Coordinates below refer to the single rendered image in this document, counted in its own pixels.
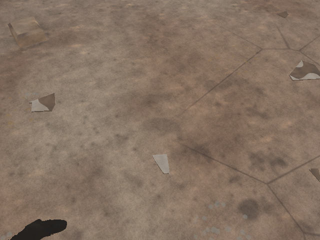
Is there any left robot hand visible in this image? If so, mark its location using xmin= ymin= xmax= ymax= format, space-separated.
xmin=8 ymin=219 xmax=67 ymax=240

